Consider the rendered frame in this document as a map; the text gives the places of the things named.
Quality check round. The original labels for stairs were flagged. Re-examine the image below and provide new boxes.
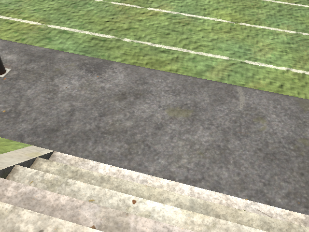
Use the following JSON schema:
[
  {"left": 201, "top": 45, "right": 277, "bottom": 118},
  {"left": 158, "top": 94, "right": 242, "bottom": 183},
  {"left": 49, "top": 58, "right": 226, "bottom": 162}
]
[{"left": 0, "top": 151, "right": 309, "bottom": 232}]

